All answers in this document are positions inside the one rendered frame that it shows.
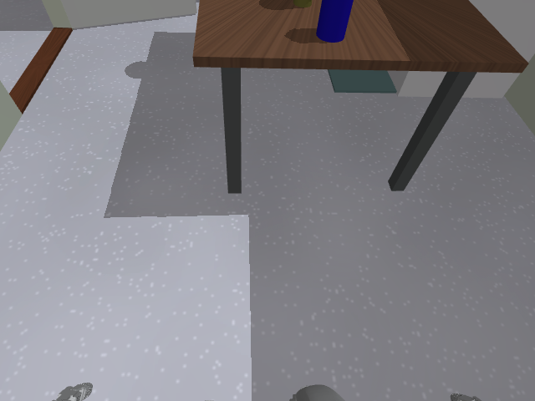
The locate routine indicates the left robot hand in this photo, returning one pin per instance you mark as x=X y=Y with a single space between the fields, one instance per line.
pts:
x=76 y=393

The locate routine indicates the table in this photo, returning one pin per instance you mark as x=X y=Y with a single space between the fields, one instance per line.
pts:
x=399 y=35

